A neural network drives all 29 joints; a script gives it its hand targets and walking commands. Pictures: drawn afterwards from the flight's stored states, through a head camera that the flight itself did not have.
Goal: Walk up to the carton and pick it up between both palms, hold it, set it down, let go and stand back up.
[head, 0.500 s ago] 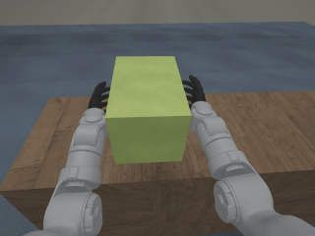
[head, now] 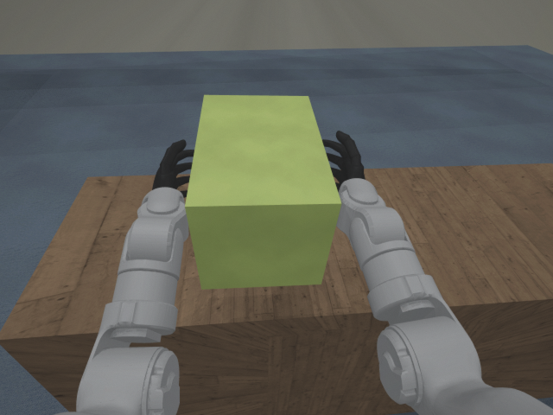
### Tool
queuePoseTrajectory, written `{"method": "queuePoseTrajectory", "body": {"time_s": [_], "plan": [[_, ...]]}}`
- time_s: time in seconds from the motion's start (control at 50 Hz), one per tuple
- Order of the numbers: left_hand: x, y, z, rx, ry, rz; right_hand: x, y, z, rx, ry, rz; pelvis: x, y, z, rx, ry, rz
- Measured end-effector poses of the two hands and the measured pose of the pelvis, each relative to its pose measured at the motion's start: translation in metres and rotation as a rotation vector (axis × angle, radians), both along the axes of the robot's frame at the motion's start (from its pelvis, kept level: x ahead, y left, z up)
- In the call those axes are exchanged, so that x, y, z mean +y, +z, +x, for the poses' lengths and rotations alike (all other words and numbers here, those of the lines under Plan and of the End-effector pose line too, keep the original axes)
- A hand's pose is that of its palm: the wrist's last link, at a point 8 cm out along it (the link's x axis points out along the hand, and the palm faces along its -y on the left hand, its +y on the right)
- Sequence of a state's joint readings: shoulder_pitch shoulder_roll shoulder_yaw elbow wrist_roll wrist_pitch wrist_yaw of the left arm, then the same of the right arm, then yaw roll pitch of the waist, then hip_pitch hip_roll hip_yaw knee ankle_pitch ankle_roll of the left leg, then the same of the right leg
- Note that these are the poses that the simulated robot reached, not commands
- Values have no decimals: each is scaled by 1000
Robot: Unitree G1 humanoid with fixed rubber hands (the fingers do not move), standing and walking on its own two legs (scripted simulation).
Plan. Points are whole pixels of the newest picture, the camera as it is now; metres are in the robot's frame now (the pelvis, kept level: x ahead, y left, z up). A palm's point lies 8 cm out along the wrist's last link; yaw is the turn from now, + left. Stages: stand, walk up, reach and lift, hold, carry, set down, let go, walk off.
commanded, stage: hold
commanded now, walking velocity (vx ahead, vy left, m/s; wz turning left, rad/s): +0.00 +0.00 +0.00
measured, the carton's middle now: (259, 184) +0.40 +0.03 +0.17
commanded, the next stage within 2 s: none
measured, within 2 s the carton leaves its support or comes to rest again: neither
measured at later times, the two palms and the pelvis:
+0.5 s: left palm (169, 195) +0.36 +0.15 +0.18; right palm (352, 186) +0.37 -0.11 +0.18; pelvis +0.00 +0.00 +0.00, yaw +0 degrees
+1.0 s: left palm (171, 198) +0.36 +0.15 +0.17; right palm (353, 187) +0.37 -0.11 +0.18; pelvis +0.00 +0.00 +0.00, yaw +0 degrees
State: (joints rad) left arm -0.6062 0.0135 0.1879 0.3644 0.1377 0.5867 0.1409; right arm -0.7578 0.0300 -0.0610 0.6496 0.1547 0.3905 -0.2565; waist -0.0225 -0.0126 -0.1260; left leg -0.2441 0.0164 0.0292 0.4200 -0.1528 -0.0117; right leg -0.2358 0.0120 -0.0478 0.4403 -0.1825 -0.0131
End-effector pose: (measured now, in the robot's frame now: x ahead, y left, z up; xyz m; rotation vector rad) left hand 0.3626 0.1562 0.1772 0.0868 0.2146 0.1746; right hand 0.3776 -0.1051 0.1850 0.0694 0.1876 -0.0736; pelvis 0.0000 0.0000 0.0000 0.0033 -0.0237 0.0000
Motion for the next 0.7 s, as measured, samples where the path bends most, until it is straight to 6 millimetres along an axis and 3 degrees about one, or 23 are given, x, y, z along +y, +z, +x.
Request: {"method": "queuePoseTrajectory", "body": {"time_s": [0.26, 0.7], "plan": [[-2, -2, -9, 35, -10, 16, -2, -1, -10, 30, -3, -7, -1, 0, -7, -13, 0, 1], [-5, 4, -2, 30, -1, 14, -5, 1, -1, 22, 2, -2, -4, 1, -1, -5, 1, 5]]}}
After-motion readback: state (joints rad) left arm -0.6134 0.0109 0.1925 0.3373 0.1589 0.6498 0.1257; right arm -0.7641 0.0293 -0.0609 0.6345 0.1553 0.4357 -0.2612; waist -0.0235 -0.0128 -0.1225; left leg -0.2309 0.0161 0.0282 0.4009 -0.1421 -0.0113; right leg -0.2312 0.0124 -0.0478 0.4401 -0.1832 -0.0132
